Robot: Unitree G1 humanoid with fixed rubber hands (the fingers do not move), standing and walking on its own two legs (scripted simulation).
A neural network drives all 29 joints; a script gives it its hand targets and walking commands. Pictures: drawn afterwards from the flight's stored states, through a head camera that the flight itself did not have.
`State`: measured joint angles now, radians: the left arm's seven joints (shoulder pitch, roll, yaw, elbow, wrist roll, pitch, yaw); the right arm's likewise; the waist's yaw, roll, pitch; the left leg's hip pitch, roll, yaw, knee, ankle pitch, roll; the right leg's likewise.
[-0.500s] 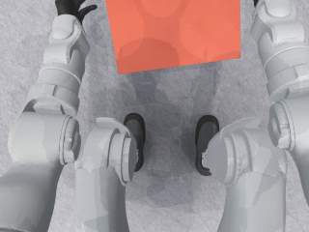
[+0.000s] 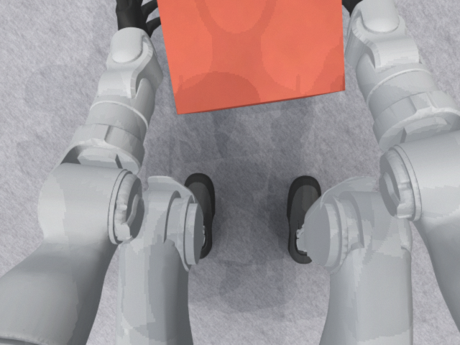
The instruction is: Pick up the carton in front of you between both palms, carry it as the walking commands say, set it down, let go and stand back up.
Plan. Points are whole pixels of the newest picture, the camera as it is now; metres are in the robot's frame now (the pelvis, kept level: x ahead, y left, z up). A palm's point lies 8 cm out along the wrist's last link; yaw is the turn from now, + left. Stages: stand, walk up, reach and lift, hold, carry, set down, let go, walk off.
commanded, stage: reach and lift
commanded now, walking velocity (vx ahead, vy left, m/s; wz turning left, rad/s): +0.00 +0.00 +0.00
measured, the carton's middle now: (249, 40) +0.52 +0.00 -0.25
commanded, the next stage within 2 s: none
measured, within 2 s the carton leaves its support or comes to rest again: leaves its support in 0.20 s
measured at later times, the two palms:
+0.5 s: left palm (105, 14) +0.50 +0.13 -0.04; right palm out of the picture +0.51 -0.17 -0.04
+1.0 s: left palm out of the picture +0.48 +0.13 +0.11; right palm out of the picture +0.47 -0.17 +0.11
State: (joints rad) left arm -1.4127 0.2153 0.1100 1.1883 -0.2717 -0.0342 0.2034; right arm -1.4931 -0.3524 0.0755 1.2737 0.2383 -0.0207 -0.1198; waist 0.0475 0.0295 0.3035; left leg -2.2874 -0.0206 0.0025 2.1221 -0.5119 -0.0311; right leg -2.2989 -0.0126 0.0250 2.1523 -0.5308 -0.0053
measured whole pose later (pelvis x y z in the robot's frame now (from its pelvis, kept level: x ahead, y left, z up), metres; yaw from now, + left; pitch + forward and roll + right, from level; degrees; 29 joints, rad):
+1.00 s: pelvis +0.03 +0.01 +0.16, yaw -4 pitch +39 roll +1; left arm -0.80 -0.07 0.43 0.57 0.14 0.36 0.08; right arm -0.84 0.00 -0.35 0.64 -0.16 0.36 -0.06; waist 0.02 0.01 -0.22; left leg -1.82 -0.05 -0.04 1.66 -0.52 -0.04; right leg -1.84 0.04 0.04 1.65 -0.50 0.02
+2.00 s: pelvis +0.10 +0.01 +0.39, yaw -4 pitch -1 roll +0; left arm -0.28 -0.16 0.28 0.40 0.25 0.56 0.02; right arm -0.27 0.15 -0.27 0.39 -0.24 0.57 -0.02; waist 0.00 0.01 -0.07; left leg -0.27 -0.02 -0.06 0.55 -0.27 -0.01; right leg -0.27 0.02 0.05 0.54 -0.25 0.01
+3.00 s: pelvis +0.11 +0.00 +0.40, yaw -4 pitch -6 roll +0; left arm -0.27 -0.15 0.24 0.29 0.28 0.68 -0.01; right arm -0.25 0.15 -0.22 0.28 -0.27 0.69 0.00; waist 0.00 0.00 0.02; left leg -0.08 -0.01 -0.06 0.38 -0.21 -0.01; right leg -0.09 0.01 0.06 0.38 -0.19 0.01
